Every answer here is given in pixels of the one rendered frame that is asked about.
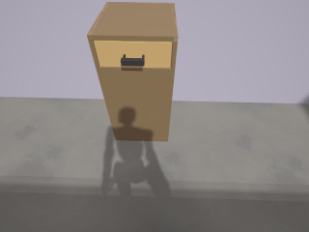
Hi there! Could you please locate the cabinet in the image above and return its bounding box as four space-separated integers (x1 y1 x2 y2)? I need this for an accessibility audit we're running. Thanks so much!
87 2 179 142

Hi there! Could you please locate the drawer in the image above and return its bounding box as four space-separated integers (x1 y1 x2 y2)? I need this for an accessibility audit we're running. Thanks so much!
94 40 173 69

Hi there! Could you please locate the handle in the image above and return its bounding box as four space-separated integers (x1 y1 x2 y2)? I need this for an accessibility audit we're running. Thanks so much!
121 54 145 67

